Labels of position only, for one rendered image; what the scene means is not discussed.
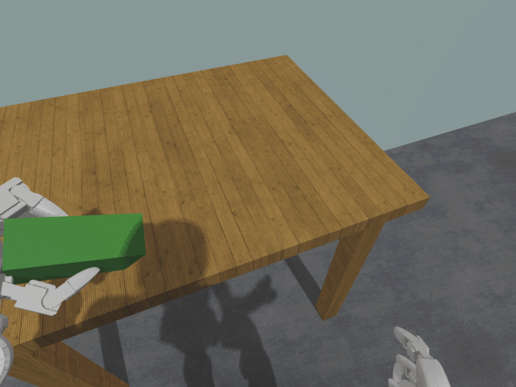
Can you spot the table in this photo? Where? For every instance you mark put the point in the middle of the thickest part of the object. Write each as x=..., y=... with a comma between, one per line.
x=233, y=168

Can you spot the sponge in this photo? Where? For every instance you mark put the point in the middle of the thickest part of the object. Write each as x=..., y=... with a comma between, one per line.
x=50, y=248

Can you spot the left robot hand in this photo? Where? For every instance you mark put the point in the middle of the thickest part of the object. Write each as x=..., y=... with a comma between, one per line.
x=17, y=201

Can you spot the right robot hand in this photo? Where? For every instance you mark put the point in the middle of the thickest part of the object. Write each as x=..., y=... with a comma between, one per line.
x=427, y=372

